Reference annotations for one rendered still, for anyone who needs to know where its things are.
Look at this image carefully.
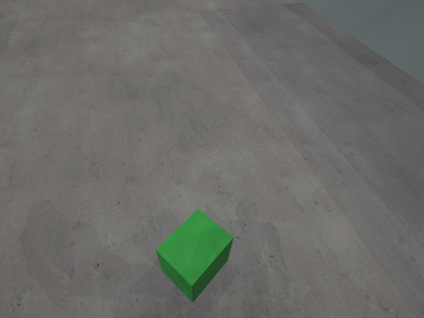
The carton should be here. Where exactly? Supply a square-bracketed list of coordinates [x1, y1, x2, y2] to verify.
[156, 209, 234, 302]

